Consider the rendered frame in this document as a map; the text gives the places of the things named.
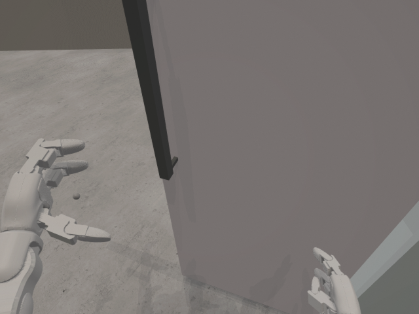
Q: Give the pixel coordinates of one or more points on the handle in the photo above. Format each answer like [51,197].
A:
[139,29]

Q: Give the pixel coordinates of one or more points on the left robot hand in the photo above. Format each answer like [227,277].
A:
[29,190]

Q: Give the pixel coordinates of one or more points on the robot left forearm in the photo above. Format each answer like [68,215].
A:
[20,270]

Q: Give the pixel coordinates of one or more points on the fridge door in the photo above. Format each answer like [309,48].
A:
[296,125]

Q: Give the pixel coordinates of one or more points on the right robot hand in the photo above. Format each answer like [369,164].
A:
[339,296]

